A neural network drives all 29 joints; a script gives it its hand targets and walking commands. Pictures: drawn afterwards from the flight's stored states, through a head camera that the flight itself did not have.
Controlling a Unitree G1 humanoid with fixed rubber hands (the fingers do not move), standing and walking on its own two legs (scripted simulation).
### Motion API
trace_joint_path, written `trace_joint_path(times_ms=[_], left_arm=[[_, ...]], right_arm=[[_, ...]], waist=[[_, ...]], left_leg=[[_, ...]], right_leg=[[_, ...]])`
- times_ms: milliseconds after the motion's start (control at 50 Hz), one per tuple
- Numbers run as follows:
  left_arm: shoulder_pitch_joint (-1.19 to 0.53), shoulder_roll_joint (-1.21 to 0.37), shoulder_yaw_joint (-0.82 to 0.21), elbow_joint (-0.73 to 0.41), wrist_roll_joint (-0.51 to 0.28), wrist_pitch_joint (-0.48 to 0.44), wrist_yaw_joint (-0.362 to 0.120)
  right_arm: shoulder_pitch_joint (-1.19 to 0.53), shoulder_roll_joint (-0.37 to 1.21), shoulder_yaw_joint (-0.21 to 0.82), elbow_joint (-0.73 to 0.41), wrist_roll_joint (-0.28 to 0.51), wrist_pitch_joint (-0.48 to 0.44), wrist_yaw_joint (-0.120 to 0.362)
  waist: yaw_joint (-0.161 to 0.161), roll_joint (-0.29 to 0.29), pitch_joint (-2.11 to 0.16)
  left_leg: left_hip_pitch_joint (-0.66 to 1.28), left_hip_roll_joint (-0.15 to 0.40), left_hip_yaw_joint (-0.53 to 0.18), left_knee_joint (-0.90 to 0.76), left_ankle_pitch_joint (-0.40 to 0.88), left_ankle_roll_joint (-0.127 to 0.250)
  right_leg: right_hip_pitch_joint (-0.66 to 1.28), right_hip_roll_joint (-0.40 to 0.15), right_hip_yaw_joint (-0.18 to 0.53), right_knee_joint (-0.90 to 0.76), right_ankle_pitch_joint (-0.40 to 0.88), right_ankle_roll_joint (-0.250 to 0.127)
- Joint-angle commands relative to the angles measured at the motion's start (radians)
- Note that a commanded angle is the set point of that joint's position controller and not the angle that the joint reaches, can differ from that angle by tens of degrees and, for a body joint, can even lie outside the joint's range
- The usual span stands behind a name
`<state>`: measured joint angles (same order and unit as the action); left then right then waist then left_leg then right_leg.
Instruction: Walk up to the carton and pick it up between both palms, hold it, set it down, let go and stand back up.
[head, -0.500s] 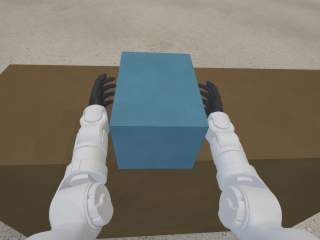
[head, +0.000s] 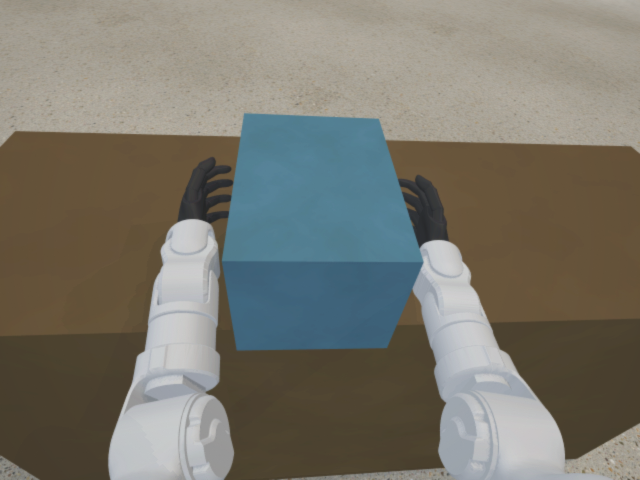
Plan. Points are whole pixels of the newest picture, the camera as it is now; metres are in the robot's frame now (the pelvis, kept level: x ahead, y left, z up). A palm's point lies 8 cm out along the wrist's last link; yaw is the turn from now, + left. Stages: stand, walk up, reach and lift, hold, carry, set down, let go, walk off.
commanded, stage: reach and lift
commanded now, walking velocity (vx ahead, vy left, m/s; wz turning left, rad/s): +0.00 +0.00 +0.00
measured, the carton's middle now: (312, 226) +0.44 -0.01 +0.10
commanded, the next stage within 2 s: none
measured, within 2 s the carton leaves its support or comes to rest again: leaves its support in 0.12 s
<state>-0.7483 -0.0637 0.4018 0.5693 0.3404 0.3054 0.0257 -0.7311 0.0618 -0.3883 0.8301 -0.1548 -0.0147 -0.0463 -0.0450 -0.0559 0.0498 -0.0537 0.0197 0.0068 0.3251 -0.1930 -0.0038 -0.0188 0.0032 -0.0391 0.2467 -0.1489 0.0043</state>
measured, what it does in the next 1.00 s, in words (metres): stands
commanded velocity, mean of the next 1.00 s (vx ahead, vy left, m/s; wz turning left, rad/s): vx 0.00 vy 0.00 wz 0.00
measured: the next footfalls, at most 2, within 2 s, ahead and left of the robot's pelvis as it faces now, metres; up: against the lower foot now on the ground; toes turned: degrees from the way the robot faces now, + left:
none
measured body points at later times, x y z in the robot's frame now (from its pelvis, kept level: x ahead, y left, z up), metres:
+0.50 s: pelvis -0.02 -0.01 +0.00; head -0.04 +0.03 +0.45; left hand +0.40 +0.15 +0.17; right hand +0.38 -0.15 +0.14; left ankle +0.00 +0.12 -0.75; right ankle +0.00 -0.12 -0.75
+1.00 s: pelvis -0.02 +0.00 +0.00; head -0.06 +0.03 +0.44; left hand +0.39 +0.16 +0.21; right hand +0.38 -0.14 +0.19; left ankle +0.00 +0.12 -0.75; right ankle +0.00 -0.12 -0.75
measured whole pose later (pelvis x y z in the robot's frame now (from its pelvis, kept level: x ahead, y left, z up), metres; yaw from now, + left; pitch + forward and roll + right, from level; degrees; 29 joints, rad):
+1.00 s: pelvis -0.02 +0.00 +0.00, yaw +2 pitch -8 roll -1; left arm -0.80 0.00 0.35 0.41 0.30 0.59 0.02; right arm -0.79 -0.01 -0.14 0.78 0.12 0.18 -0.16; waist -0.10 -0.08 0.03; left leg -0.03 0.01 -0.02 0.36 -0.19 0.00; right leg 0.02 0.00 -0.08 0.27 -0.16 0.00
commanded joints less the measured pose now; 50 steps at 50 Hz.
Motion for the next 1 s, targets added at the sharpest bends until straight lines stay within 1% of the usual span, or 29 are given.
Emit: trace_joint_path(times_ms=[0,40,60,120,140,200,220,240,260,320,340,360,380,420,460,500,520,560,620,660,700,780,820,840,860,880,920,960,980], left_arm=[[-0.483,-0.463,-0.362,-0.099,-0.083,-0.014,-0.109],[-0.470,-0.464,-0.395,-0.112,-0.089,-0.015,-0.103],[-0.528,-0.486,-0.395,-0.142,-0.102,-0.041,-0.101],[-0.505,-0.483,-0.426,-0.124,-0.108,-0.051,-0.098],[-0.507,-0.464,-0.418,-0.138,-0.112,-0.051,-0.097],[-0.499,-0.480,-0.450,-0.161,-0.115,-0.041,-0.098],[-0.610,-0.518,-0.496,-0.270,-0.157,-0.069,-0.092],[-0.555,-0.512,-0.503,-0.207,-0.142,-0.058,-0.087],[-0.634,-0.525,-0.529,-0.256,-0.165,-0.069,-0.083],[-0.539,-0.513,-0.526,-0.175,-0.131,-0.019,-0.087],[-0.645,-0.513,-0.526,-0.222,-0.155,-0.012,-0.091],[-0.600,-0.539,-0.527,-0.197,-0.160,-0.005,-0.093],[-0.615,-0.541,-0.529,-0.185,-0.159,0.013,-0.096],[-0.601,-0.525,-0.495,-0.112,-0.146,0.051,-0.107],[-0.645,-0.520,-0.460,-0.105,-0.147,0.063,-0.116],[-0.649,-0.537,-0.445,-0.101,-0.138,0.066,-0.116],[-0.695,-0.559,-0.470,-0.155,-0.153,0.056,-0.111],[-0.634,-0.551,-0.478,-0.142,-0.149,0.078,-0.111],[-0.642,-0.505,-0.428,-0.135,-0.129,0.117,-0.131],[-0.690,-0.507,-0.400,-0.104,-0.126,0.124,-0.143],[-0.650,-0.502,-0.407,-0.119,-0.117,0.145,-0.141],[-0.658,-0.533,-0.458,-0.174,-0.160,0.164,-0.139],[-0.639,-0.524,-0.485,-0.183,-0.158,0.192,-0.137],[-0.683,-0.534,-0.496,-0.236,-0.171,0.188,-0.137],[-0.699,-0.521,-0.489,-0.225,-0.169,0.188,-0.140],[-0.616,-0.511,-0.479,-0.201,-0.145,0.211,-0.143],[-0.678,-0.502,-0.468,-0.210,-0.141,0.238,-0.157],[-0.719,-0.557,-0.528,-0.280,-0.187,0.232,-0.142],[-0.705,-0.563,-0.557,-0.280,-0.196,0.251,-0.134]], right_arm=[[-0.587,0.398,0.344,-0.153,0.033,-0.041,0.096],[-0.563,0.415,0.402,-0.169,0.054,-0.038,0.087],[-0.617,0.431,0.398,-0.225,0.049,-0.062,0.087],[-0.590,0.435,0.455,-0.221,0.074,-0.058,0.076],[-0.582,0.433,0.463,-0.227,0.073,-0.052,0.070],[-0.580,0.428,0.502,-0.214,0.110,-0.050,0.056],[-0.673,0.436,0.505,-0.315,0.115,-0.091,0.055],[-0.626,0.435,0.531,-0.276,0.127,-0.081,0.050],[-0.697,0.431,0.530,-0.328,0.132,-0.097,0.049],[-0.639,0.401,0.564,-0.243,0.163,-0.059,0.037],[-0.740,0.395,0.533,-0.292,0.163,-0.063,0.035],[-0.720,0.403,0.551,-0.294,0.168,-0.065,0.031],[-0.768,0.394,0.561,-0.310,0.190,-0.055,0.027],[-0.783,0.391,0.544,-0.275,0.190,-0.021,0.021],[-0.821,0.390,0.505,-0.273,0.176,-0.014,0.019],[-0.848,0.399,0.488,-0.283,0.169,-0.019,0.025],[-0.895,0.403,0.488,-0.330,0.183,-0.040,0.029],[-0.824,0.406,0.506,-0.287,0.199,-0.015,0.024],[-0.848,0.413,0.515,-0.279,0.212,0.033,0.010],[-0.899,0.406,0.492,-0.261,0.206,0.037,0.013],[-0.859,0.399,0.494,-0.257,0.221,0.050,0.015],[-0.930,0.416,0.547,-0.370,0.264,0.047,-0.002],[-0.894,0.419,0.565,-0.326,0.295,0.090,-0.010],[-0.920,0.430,0.576,-0.380,0.299,0.086,-0.013],[-0.925,0.421,0.569,-0.371,0.292,0.093,-0.017],[-0.849,0.412,0.582,-0.316,0.308,0.124,-0.020],[-0.895,0.392,0.553,-0.318,0.313,0.153,-0.021],[-0.972,0.420,0.586,-0.421,0.342,0.128,-0.015],[-0.959,0.416,0.602,-0.408,0.367,0.150,-0.016]], waist=[[-0.010,0.081,-0.426],[-0.003,0.079,-0.453],[-0.002,0.068,-0.516],[-0.001,0.067,-0.521],[-0.006,0.044,-0.492],[-0.011,0.055,-0.462],[-0.013,0.058,-0.589],[-0.015,0.077,-0.540],[-0.016,0.069,-0.606],[-0.023,0.074,-0.468],[-0.026,0.059,-0.491],[-0.031,0.051,-0.484],[-0.018,0.057,-0.490],[-0.018,0.050,-0.427],[-0.021,0.026,-0.426],[-0.013,0.043,-0.478],[-0.010,0.063,-0.569],[-0.020,0.081,-0.555],[-0.024,0.028,-0.453],[-0.019,0.029,-0.429],[-0.020,0.057,-0.425],[-0.039,0.060,-0.539],[-0.052,0.078,-0.474],[-0.063,0.065,-0.531],[-0.062,0.064,-0.519],[-0.068,0.073,-0.449],[-0.075,0.082,-0.395],[-0.068,0.099,-0.525],[-0.078,0.121,-0.525]], left_leg=[[0.120,-0.037,0.054,0.012,0.421,-0.050],[0.124,-0.037,0.045,0.014,0.435,-0.044],[0.103,-0.039,0.047,0.018,0.445,-0.049],[0.094,-0.041,0.038,0.013,0.430,-0.039],[0.075,-0.041,0.034,0.008,0.407,-0.032],[0.100,-0.040,0.030,-0.007,0.384,-0.036],[0.096,-0.037,0.031,0.013,0.439,-0.049],[0.111,-0.037,0.025,0.014,0.437,-0.048],[0.109,-0.032,0.023,0.013,0.421,-0.046],[0.140,-0.031,0.019,0.009,0.396,-0.043],[0.112,-0.031,0.018,-0.003,0.339,-0.038],[0.111,-0.030,0.018,-0.010,0.326,-0.037],[0.102,-0.034,0.019,-0.015,0.303,-0.029],[0.076,-0.038,0.022,-0.038,0.206,-0.014],[0.035,-0.037,0.029,-0.061,0.126,-0.001],[0.076,-0.037,0.036,-0.053,0.157,-0.006],[0.107,-0.032,0.036,-0.032,0.217,-0.017],[0.150,-0.035,0.022,-0.010,0.289,-0.023],[0.067,-0.049,0.028,-0.024,0.218,-0.008],[0.025,-0.054,0.035,-0.061,0.125,0.006],[0.080,-0.047,0.039,-0.048,0.191,-0.004],[0.122,-0.053,0.025,0.012,0.334,-0.021],[0.155,-0.051,0.011,0.023,0.345,-0.028],[0.156,-0.052,0.013,0.039,0.377,-0.035],[0.132,-0.057,0.012,0.032,0.347,-0.029],[0.145,-0.058,0.003,0.021,0.340,-0.028],[0.116,-0.054,0.011,0.000,0.264,-0.028],[0.170,-0.049,-0.002,0.029,0.362,-0.042],[0.205,-0.047,-0.014,0.049,0.399,-0.048]], right_leg=[[0.130,0.039,-0.078,0.050,0.418,0.049],[0.158,0.032,-0.071,0.051,0.454,0.048],[0.169,0.031,-0.071,0.062,0.484,0.057],[0.199,0.025,-0.063,0.067,0.523,0.055],[0.208,0.027,-0.069,0.072,0.515,0.058],[0.206,0.027,-0.065,0.057,0.466,0.049],[0.209,0.030,-0.077,0.079,0.507,0.051],[0.200,0.025,-0.064,0.072,0.499,0.044],[0.186,0.025,-0.073,0.068,0.461,0.043],[0.162,0.030,-0.065,0.042,0.399,0.031],[0.143,0.025,-0.071,0.040,0.348,0.036],[0.149,0.026,-0.069,0.041,0.348,0.032],[0.153,0.019,-0.062,0.037,0.323,0.034],[0.143,0.013,-0.052,0.020,0.242,0.034],[0.134,0.007,-0.062,0.018,0.181,0.033],[0.125,0.013,-0.061,0.013,0.189,0.028],[0.126,0.018,-0.068,0.028,0.229,0.022],[0.139,0.023,-0.061,0.023,0.288,0.019],[0.188,0.018,-0.052,0.026,0.265,0.039],[0.173,0.009,-0.047,0.018,0.188,0.037],[0.158,0.016,-0.057,0.019,0.219,0.033],[0.191,0.032,-0.057,0.045,0.364,0.040],[0.179,0.039,-0.052,0.040,0.353,0.034],[0.189,0.045,-0.060,0.051,0.380,0.041],[0.183,0.037,-0.053,0.052,0.381,0.044],[0.183,0.035,-0.049,0.047,0.366,0.039],[0.149,0.038,-0.059,0.032,0.259,0.040],[0.115,0.048,-0.066,0.043,0.289,0.028],[0.109,0.052,-0.056,0.040,0.301,0.025]])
